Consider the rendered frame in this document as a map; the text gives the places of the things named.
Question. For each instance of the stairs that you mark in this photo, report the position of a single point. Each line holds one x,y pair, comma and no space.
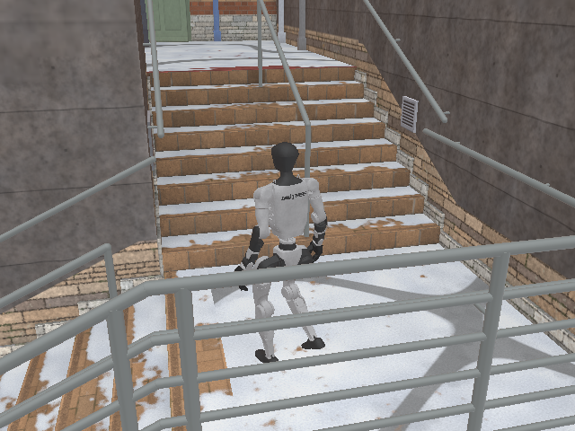
74,355
219,128

